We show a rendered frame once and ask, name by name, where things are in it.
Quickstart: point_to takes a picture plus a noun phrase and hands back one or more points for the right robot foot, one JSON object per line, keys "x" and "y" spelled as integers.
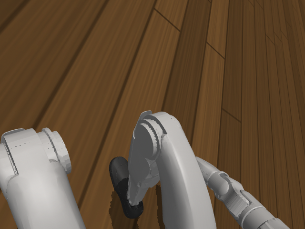
{"x": 119, "y": 174}

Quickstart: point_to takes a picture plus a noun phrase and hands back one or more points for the right robot arm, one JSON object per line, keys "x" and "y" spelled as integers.
{"x": 245, "y": 209}

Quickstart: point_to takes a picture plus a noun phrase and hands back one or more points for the right robot hand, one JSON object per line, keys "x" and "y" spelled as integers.
{"x": 207, "y": 169}

